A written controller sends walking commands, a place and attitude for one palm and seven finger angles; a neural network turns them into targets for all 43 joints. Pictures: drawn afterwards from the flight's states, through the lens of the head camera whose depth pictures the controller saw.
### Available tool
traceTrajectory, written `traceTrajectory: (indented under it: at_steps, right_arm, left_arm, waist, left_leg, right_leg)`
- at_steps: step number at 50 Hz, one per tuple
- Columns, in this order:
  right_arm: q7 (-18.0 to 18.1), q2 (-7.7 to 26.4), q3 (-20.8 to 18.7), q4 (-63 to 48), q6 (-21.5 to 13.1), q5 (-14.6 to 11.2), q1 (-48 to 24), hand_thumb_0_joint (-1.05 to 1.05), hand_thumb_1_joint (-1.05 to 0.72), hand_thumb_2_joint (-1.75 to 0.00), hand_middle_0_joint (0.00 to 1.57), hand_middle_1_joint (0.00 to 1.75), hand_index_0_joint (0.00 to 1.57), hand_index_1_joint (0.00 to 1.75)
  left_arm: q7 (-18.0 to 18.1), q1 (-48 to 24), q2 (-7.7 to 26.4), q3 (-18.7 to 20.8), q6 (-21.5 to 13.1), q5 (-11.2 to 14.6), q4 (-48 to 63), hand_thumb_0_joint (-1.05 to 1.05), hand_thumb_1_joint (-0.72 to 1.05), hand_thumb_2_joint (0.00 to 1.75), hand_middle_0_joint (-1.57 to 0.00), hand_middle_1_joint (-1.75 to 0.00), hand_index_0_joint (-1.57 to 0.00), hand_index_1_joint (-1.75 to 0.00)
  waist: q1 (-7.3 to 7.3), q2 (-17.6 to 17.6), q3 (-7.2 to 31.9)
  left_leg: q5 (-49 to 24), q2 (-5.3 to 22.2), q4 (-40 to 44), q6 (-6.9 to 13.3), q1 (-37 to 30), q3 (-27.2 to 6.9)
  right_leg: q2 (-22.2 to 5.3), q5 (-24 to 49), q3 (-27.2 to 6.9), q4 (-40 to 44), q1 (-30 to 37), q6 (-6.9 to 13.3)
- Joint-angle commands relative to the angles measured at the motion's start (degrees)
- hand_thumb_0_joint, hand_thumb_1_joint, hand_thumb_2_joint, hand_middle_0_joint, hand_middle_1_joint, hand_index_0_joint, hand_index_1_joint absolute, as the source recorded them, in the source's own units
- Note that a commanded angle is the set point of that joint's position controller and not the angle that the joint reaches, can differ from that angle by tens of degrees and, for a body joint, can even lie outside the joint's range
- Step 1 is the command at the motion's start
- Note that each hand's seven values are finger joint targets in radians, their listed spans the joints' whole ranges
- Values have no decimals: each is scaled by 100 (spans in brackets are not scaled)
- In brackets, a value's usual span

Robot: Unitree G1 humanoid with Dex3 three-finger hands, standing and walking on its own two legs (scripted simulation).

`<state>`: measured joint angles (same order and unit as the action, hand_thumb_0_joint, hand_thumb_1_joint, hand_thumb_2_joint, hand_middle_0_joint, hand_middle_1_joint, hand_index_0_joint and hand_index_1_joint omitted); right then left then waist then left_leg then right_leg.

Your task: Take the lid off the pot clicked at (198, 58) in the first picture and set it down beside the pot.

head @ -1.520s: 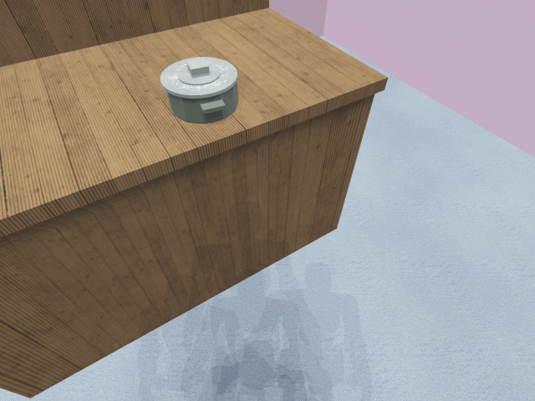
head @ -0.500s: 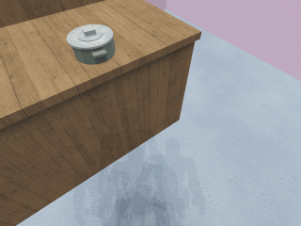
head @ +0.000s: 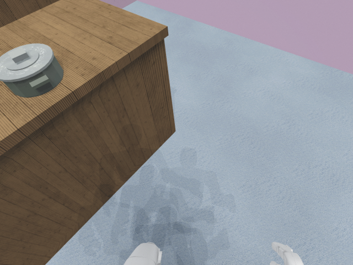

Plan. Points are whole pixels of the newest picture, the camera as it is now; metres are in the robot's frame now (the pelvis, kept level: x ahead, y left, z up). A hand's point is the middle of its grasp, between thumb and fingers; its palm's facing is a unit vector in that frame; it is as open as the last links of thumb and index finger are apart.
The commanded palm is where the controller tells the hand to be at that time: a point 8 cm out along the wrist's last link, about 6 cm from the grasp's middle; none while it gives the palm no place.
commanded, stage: walk to a spot facing it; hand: left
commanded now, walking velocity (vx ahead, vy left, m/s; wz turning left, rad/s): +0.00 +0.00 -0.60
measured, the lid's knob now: (18, 54) +0.62 +0.56 +0.10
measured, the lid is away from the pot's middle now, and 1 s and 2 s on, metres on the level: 0.00 0.00 0.00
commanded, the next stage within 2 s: none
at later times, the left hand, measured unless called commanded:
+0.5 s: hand (86, 263) +0.12 +0.26 -0.16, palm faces -0.18 -0.94 -0.28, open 7.4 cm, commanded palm none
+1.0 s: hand (179, 158) +0.46 +0.06 -0.19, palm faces -0.63 -0.75 -0.19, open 7.4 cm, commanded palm none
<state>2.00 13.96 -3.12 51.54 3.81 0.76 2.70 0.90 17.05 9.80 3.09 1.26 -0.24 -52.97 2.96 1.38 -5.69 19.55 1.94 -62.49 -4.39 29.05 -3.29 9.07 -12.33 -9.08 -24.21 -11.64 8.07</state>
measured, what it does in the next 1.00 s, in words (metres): walks ahead, turning right: left foot, then right foot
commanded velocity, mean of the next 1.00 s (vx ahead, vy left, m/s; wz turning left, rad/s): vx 0.11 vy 0.00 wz -0.60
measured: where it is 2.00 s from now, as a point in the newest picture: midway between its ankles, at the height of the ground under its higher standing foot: (194, 231)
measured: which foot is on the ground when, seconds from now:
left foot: up 0.00-0.52, down 0.54-0.94, up 0.96-1.00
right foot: down 0.00-0.52, up 0.54-0.92, down 0.94-1.00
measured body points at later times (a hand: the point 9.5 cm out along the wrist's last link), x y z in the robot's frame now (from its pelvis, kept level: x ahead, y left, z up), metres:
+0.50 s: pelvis +0.07 +0.05 +0.00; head +0.11 +0.04 +0.45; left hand +0.13 +0.31 -0.14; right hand +0.15 -0.22 -0.13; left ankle +0.07 +0.18 -0.72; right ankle -0.02 -0.03 -0.74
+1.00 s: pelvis +0.22 +0.00 -0.03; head +0.29 -0.04 +0.41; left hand +0.49 +0.10 -0.18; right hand +0.02 -0.17 -0.16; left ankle +0.12 +0.18 -0.67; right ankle +0.25 -0.12 -0.75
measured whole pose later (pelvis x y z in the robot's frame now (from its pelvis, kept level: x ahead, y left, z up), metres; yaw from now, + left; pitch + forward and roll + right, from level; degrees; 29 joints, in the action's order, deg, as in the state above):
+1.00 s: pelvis +0.22 +0.00 -0.03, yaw -36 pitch +1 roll -1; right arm 1.8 12.7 -1.5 55.5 0.1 -0.4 23.8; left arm -1.9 3.1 13.9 2.2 -0.4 -0.8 -47.8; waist -2.6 -0.7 -9.6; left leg 30.9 4.3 -64.0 -1.5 11.6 6.4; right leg 2.6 -11.7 7.0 -37.8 -27.6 5.8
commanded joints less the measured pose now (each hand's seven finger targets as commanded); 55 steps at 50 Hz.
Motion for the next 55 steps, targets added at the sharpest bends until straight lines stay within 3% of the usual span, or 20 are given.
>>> traceTrajectory:
  at_steps: [1, 8, 15, 20, 23, 24, 25, 26, 27, 29, 33, 35, 41, 44, 46, 47, 48, 49, 50, 55]
  right_arm:
    - [31, 440, -107, -537, -114, -22, -182, 0, -90, -90, 20, 30, 20, 30]
    - [4, 420, -102, -848, -146, -39, -460, 0, -90, -90, 20, 30, 20, 30]
    - [-136, 394, -83, -1101, -360, -7, -547, 0, -90, -90, 20, 30, 20, 30]
    - [-171, 358, -91, -1226, -514, -52, -470, 0, -90, -90, 20, 30, 20, 30]
    - [-140, 419, -108, -1121, -606, -90, 93, 0, -90, -90, 20, 30, 20, 30]
    - [-117, 477, -137, -970, -636, -96, 636, 0, -90, -90, 20, 30, 20, 30]
    - [-63, 724, -182, -786, -665, -82, 1298, 0, -90, -90, 20, 30, 20, 30]
    - [-50, 1251, -296, -698, -701, 4, 1698, 0, -90, -90, 20, 30, 20, 30]
    - [-78, 1337, -270, -758, -694, 2, 1795, 0, -90, -90, 20, 30, 20, 30]
    - [-110, 919, -124, -865, -654, 44, 1390, 0, -90, -90, 20, 30, 20, 30]
    - [-29, 565, 65, -553, -779, 45, 1600, 0, -90, -90, 20, 30, 20, 30]
    - [-1, 625, 62, -448, -792, 43, 1824, 0, -90, -90, 20, 30, 20, 30]
    - [33, 693, 16, -181, -721, 29, 2216, 0, -90, -90, 20, 30, 20, 30]
    - [31, 907, -99, -122, -694, -13, 2280, 0, -90, -90, 20, 30, 20, 30]
    - [4, 914, -117, -206, -690, -96, 2031, 0, -90, -90, 20, 30, 20, 30]
    - [-32, 545, -45, -308, -658, -208, 2148, 0, -90, -90, 20, 30, 20, 30]
    - [37, 507, -25, -352, -668, -201, 2147, 0, -90, -90, 20, 30, 20, 30]
    - [75, 553, -29, -428, -633, -177, 1893, 0, -90, -90, 20, 30, 20, 30]
    - [13, 431, 14, -405, -595, -107, 1733, 0, -90, -90, 20, 30, 20, 30]
    - [-17, 238, 37, -211, -306, 8, 1886, 0, -90, -90, 20, 30, 20, 30]
  left_arm:
    - [111, 576, 1252, 356, -93, -29, 327, 0, 90, 90, -20, -30, -20, -30]
    - [103, 592, 1313, 362, -96, -48, 434, 0, 90, 90, -20, -30, -20, -30]
    - [35, 654, 1416, 362, -194, -95, 511, 0, 90, 90, -20, -30, -20, -30]
    - [17, 640, 1491, 367, -256, -118, 565, 0, 90, 90, -20, -30, -20, -30]
    - [11, 323, 1519, 358, -277, -109, 671, 0, 90, 90, -20, -30, -20, -30]
    - [-5, 23, 1530, 358, -291, -83, 739, 0, 90, 90, -20, -30, -20, -30]
    - [-46, -91, 1389, 337, -315, -37, 813, 0, 90, 90, -20, -30, -20, -30]
    - [-127, 12, 1081, 299, -358, 29, 848, 0, 90, 90, -20, -30, -20, -30]
    - [-148, 35, 1072, 314, -414, -54, 860, 0, 90, 90, -20, -30, -20, -30]
    - [-222, -60, 1231, 358, -353, -147, 842, 0, 90, 90, -20, -30, -20, -30]
    - [-341, -360, 890, 219, -148, -146, 758, 0, 90, 90, -20, -30, -20, -30]
    - [-371, -548, 729, 147, -96, -135, 801, 0, 90, 90, -20, -30, -20, -30]
    - [-416, -1440, 567, -17, -44, -109, 952, 0, 90, 90, -20, -30, -20, -30]
    - [-359, -900, 806, 53, -73, -146, 748, 0, 90, 90, -20, -30, -20, -30]
    - [-291, 332, 1187, 205, -154, -175, 400, 0, 90, 90, -20, -30, -20, -30]
    - [-195, 844, 1775, 321, -193, -149, 288, 0, 90, 90, -20, -30, -20, -30]
    - [-114, 885, 2004, 373, -194, -8, 292, 0, 90, 90, -20, -30, -20, -30]
    - [-48, 519, 1825, 340, -121, 47, 411, 0, 90, 90, -20, -30, -20, -30]
    - [1, 137, 1631, 276, -111, 25, 537, 0, 90, 90, -20, -30, -20, -30]
    - [67, -884, 1451, 230, -117, -127, 749, 0, 90, 90, -20, -30, -20, -30]
  waist:
    - [28, -504, 839]
    - [89, -526, 692]
    - [192, -594, 725]
    - [196, -814, 719]
    - [-96, -879, 909]
    - [-420, -798, 1004]
    - [-688, -404, 1335]
    - [-810, 1032, 1483]
    - [-690, 1288, 1017]
    - [-474, 373, 239]
    - [-261, 473, 6]
    - [-279, 442, 103]
    - [-518, 910, 136]
    - [-225, 848, 555]
    - [450, 449, 1262]
    - [570, -837, 2089]
    - [448, -929, 2794]
    - [353, -289, 2075]
    - [216, -487, 1665]
    - [-481, -360, 1073]
  left_leg:
    - [-31, -10, -57, -16, 739, -180]
    - [24, -140, 180, 5, 615, -259]
    - [302, -219, 987, 89, 423, -117]
    - [520, -391, 1813, 199, 23, -85]
    - [290, -482, 2910, 304, -1002, -80]
    - [-173, -439, 3705, 384, -2148, -114]
    - [-378, 26, 4149, 512, -3729, -425]
    - [326, 1532, 4656, 929, -4745, -2195]
    - [285, 2401, 4854, 1379, -4270, -3162]
    - [-362, 2149, 4975, 1654, -3126, -2427]
    - [-3884, 1443, 4594, 1203, -2726, -450]
    - [-4647, 1254, 4448, 985, -2958, 115]
    - [-5796, 976, 4103, 854, -2980, 1042]
    - [-6743, 1105, 2961, 727, -2921, 1205]
    - [-5289, 1078, 927, 474, -1747, 1222]
    - [82, 209, -1200, 202, -62, 1329]
    - [1766, -19, -2428, 195, 268, 589]
    - [1301, 345, -2256, 299, 266, 174]
    - [908, 525, -1970, 219, 500, 173]
    - [716, 546, -9, 40, -572, 416]
  right_leg:
    - [-1757, 3827, -1820, 157, 1390, -257]
    - [-1657, 3743, -2301, 112, 1186, -79]
    - [-1600, 1346, -2941, 466, 1277, 480]
    - [-1471, 1549, -3135, 359, 1246, 484]
    - [-1209, 2077, -2958, -92, 777, 266]
    - [-995, 1885, -2694, -526, -67, 66]
    - [-535, 1146, -2108, -1131, -1128, -166]
    - [164, -1271, -1160, -2411, -2500, -496]
    - [-150, -2023, -199, -3432, -3056, -736]
    - [-734, -1594, 127, -4122, -3168, -878]
    - [-1110, -830, 596, -4468, -3036, -967]
    - [-1103, -533, 978, -4046, -3087, -980]
    - [-786, 275, 1853, -1846, -2119, -846]
    - [-604, 491, 1924, -1260, -967, -630]
    - [-951, 1559, 1453, -493, 1294, -272]
    - [-2760, 4210, -879, -690, 2910, 571]
    - [-3587, 5549, -1908, -525, 3035, 1132]
    - [-3377, 4735, -1286, -265, 2236, 1142]
    - [-2965, 4132, -1013, -189, 1826, 909]
    - [-2342, 2408, -264, 212, -572, 425]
